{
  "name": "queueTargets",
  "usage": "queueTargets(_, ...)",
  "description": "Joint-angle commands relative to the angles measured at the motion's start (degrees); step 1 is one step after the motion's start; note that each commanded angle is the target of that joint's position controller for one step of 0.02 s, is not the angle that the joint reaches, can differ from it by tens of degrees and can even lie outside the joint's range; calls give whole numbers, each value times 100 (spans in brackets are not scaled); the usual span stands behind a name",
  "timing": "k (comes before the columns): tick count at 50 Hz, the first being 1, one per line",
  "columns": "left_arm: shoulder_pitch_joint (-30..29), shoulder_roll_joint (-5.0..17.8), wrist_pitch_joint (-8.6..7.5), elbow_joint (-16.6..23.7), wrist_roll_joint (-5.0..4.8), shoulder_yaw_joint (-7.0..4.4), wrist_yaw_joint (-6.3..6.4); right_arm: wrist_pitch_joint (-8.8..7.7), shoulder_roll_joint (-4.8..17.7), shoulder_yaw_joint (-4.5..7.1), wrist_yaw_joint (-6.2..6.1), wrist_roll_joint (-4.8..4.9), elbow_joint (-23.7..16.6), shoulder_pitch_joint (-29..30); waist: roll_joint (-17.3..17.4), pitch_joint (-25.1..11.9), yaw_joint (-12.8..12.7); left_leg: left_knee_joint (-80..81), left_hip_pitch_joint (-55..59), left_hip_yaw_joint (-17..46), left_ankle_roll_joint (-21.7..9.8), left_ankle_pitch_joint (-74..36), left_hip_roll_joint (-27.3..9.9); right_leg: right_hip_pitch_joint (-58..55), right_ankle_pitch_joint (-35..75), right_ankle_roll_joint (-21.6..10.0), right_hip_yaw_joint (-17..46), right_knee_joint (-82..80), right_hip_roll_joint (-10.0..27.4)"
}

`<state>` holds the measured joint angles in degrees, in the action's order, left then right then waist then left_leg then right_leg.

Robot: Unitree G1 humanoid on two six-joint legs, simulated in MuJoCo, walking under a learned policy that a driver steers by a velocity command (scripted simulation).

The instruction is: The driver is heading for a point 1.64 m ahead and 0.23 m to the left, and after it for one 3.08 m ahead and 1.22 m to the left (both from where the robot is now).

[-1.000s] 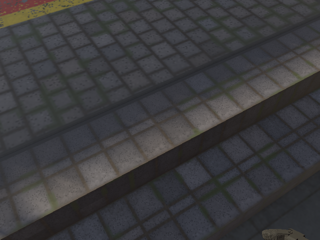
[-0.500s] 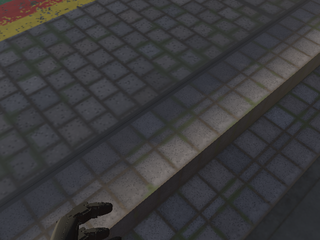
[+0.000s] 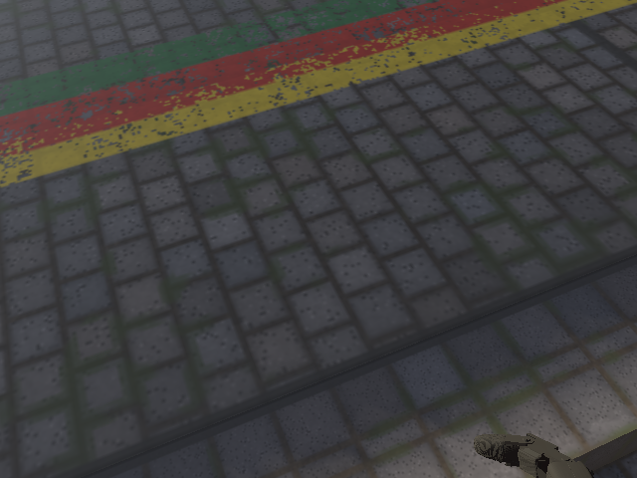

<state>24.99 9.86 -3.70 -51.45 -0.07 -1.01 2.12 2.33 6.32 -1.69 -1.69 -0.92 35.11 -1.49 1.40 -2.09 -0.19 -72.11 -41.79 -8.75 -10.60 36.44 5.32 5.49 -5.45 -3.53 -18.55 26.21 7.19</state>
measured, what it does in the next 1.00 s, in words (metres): climbs, turning left: right foot 0.15 m higher, then left foot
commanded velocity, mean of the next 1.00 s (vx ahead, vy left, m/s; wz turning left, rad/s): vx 0.50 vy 0.00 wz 0.34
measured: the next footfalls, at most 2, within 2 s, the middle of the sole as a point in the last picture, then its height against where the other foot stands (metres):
right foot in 0.44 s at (399, 438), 0.15 m higher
left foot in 0.96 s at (243, 342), level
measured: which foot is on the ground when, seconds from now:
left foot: down 0.00-0.46, up 0.48-0.94, down 0.96-1.00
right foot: down 0.00-0.00, up 0.02-0.42, down 0.44-0.96, up 0.98-1.00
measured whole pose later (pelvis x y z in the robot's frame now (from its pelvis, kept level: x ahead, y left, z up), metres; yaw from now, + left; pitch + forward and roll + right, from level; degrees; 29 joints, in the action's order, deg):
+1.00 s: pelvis +0.58 +0.09 +0.26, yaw +20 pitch +2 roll +0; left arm 25.8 12.2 -4.2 -50.1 -0.2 -3.6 0.7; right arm -4.3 10.8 2.2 0.8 -3.3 37.3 -4.5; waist -0.3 0.3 -3.5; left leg -31.7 -25.4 -5.2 -5.9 8.1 2.0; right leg 7.5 -25.7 -1.9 -2.9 46.7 0.9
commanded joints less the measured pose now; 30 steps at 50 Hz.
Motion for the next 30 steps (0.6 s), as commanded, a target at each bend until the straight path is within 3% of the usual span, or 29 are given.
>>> queueTargets(1, -1076, 989, -68, 1632, 111, -417, -387, -37, 1928, 795, 55, 46, -148, -928, 1332, -1163, 613, 5002, 3255, 6206, -1153, 165, -1013, 3464, -128, 80, 1273, 6197, -764)
queueTargets(2, -1252, 604, -147, 1996, 426, -322, -471, -72, 1959, 872, 71, 36, -340, -622, 414, -792, 458, 5963, 3102, 7531, -1340, -658, -1775, 4611, -450, 287, 2397, 8347, -923)
queueTargets(3, -1249, 346, -173, 2055, 441, -223, -449, -206, 1619, 772, 85, -10, -133, -640, -199, -208, 186, 5633, 2421, 6924, -1182, -167, -1806, 4956, -274, 301, 2517, 9098, -822)
queueTargets(4, -1390, 112, -164, 2166, 344, -86, -347, -329, 1357, 670, 96, -40, 324, -1005, -463, 703, -19, 5303, 1657, 5872, -909, -382, -1545, 5337, -416, 245, 2377, 9115, -701)
queueTargets(5, -1455, -37, -125, 2331, 322, 28, -233, -444, 1104, 599, 63, -111, 655, -1135, -434, 974, -251, 4912, 1305, 4702, -660, -1270, -1200, 5467, -608, 195, 2305, 8994, -566)
queueTargets(6, -1584, -97, -25, 2406, 319, 98, -146, -473, 1006, 563, 82, -121, 865, -1311, -143, 962, -252, 4906, 1476, 3951, -521, -1690, -960, 5713, -1102, 175, 2138, 9211, -607)
queueTargets(7, -1684, -208, 83, 2480, 394, 174, -128, -500, 830, 508, 111, -69, 1108, -1650, -185, 932, -245, 4833, 1595, 3516, -355, -1946, -783, 5901, -1228, 94, 2151, 9251, -547)
queueTargets(8, -1770, -242, 150, 2492, 377, 209, -122, -535, 784, 473, 145, -41, 1260, -1831, -102, 944, -227, 4886, 1793, 3308, -331, -2026, -770, 6215, -1438, 58, 2120, 9159, -518)
queueTargets(9, -1843, -120, 171, 2499, 398, 223, -155, -578, 864, 492, 128, 3, 1233, -1918, -220, 958, -183, 5001, 1898, 3149, -301, -2198, -725, 6251, -1459, 103, 2010, 8354, -382)
queueTargets(11, -2388, -149, 143, 2641, 427, 229, -165, -718, 1083, 522, 108, -44, 1296, -2269, -29, 698, 79, 5253, 2353, 3198, -420, -3115, -787, 6508, -1551, 70, 1552, 8359, -463)
queueTargets(12, -2751, -312, 137, 2806, 441, 291, -160, -760, 1235, 556, 78, -84, 1424, -2630, 116, 518, 273, 5355, 2839, 3357, -497, -3329, -959, 7025, -1743, 26, 1427, 8888, -493)
queueTargets(14, -3393, -442, 78, 3116, 449, 351, -186, -799, 1398, 606, 40, -119, 1596, -3093, 305, 449, 464, 5416, 3915, 3516, -531, -3266, -1206, 8168, -2435, -118, 1617, 9220, -361)
queueTargets(15, -3888, -567, 80, 3387, 465, 446, -201, -744, 1326, 613, 16, -38, 1701, -3316, 208, 446, 581, 5672, 3869, 3444, -435, -3222, -1080, 7957, -2607, -161, 1669, 8440, -317)
queueTargets(16, -4240, -511, 89, 3569, 420, 447, -230, -690, 1305, 608, -40, -54, 1760, -3449, 222, 571, 695, 6017, 3902, 3462, -488, -3539, -1153, 7894, -2669, -151, 1567, 7902, -340)
queueTargets(17, -4273, -444, 145, 3656, 404, 488, -329, -619, 1288, 617, -106, 50, 1591, -3322, 20, 349, 661, 6855, 3422, 3232, -536, -4159, -1255, 6396, -2283, -151, 1395, 6617, -290)
queueTargets(18, -4241, -451, 223, 3690, 347, 482, -355, -578, 1190, 602, -129, 83, 1630, -3290, 297, 272, 622, 7141, 3140, 3008, -496, -4912, -1252, 5389, -2113, -204, 1207, 6058, -331)
queueTargets(19, -3375, -335, 251, 3335, 203, 392, -390, -598, 1147, 560, -98, 106, 1273, -2483, 333, -123, 77, 6859, 2561, 2367, -318, -6703, -1037, 3536, -1897, -297, 936, 4930, -578)
queueTargets(20, -2686, -138, 281, 2996, 183, 244, -364, -654, 1507, 653, -56, 152, 1111, -2421, 371, -1005, -202, 6194, 2446, 2262, -217, -9175, -1152, 1892, -1772, -323, 702, 4874, -999)
queueTargets(21, -1614, 129, 330, 2678, 67, 39, -299, -711, 2035, 817, -32, 164, 1053, -2336, 724, -1799, -760, 5084, 3126, 2271, -82, -10736, -1325, 1061, -2026, -346, 1081, 4602, -1073)
queueTargets(22, -817, 478, 316, 2450, 20, -109, -262, -802, 2354, 932, 50, 228, 1040, -2140, 656, -2051, -1293, 3865, 3561, 2155, 119, -10933, -1343, 607, -2107, -387, 1359, 3535, -1088)
queueTargets(23, -214, 947, 264, 2177, 159, -321, -217, -949, 2061, 924, 170, 189, 973, -2090, -153, -2284, -1498, 1905, 3067, 2082, 304, -9420, -977, -134, -3260, -611, 2560, 2639, -546)
queueTargets(24, 20, 1377, 263, 1750, 251, -433, -209, -1004, 1265, 796, 391, 264, 683, -2019, -2064, -2347, -1205, -345, 1186, 1865, 648, -3639, 272, -728, -4112, -1344, 5698, 741, 678)
queueTargets(25, -644, 1236, 362, 1756, 56, -480, -181, -1032, 1063, 811, 448, -101, 562, -2268, -1883, -2101, -740, -2197, 571, 2204, 671, -2501, 384, -210, -3913, -1506, 7736, -532, 1049)
queueTargets(26, -1253, 862, 281, 1655, -7, -418, -187, -1010, 756, 737, 402, -145, 407, -2181, -1082, -1253, -266, -2868, 181, 2093, 640, -2746, 140, 456, -4147, -1422, 7242, -566, 1000)
queueTargets(27, -1390, 499, 141, 1329, -3, -337, -190, -997, 591, 609, 343, -188, 232, -1948, -325, -336, -47, -3155, -287, 1757, 540, -2736, -75, 1109, -3753, -1393, 6373, -413, 937)
queueTargets(28, -1254, 170, 34, 1014, 111, -281, -174, -937, 329, 505, 282, -172, 124, -1668, 62, -58, 1, -3659, -642, 1765, 396, -2633, -145, 1519, -3259, -1322, 5788, -239, 896)
queueTargets(29, -1075, -146, -106, 734, 195, -181, -181, -811, 146, 395, 217, -169, -89, -1428, 80, 176, 130, -3902, -827, 1891, 268, -2415, -196, 1903, -2593, -1180, 5177, -167, 769)
queueTargets(30, -961, -270, -218, 443, 260, -148, -220, -680, 51, 327, 159, -83, -119, -1369, 29, 346, 255, -3912, -998, 2037, 177, -2202, -185, 2114, -2013, -990, 4480, -161, 644)
Over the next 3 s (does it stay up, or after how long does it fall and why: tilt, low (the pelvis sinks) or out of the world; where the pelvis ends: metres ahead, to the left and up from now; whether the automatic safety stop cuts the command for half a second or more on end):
stays up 1.61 0.24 0.27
